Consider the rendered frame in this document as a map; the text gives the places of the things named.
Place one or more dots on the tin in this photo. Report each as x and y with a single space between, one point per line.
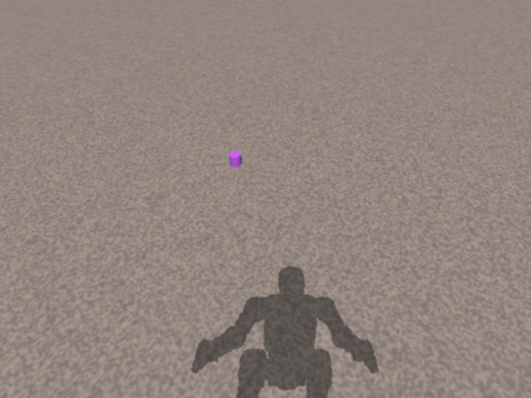
235 158

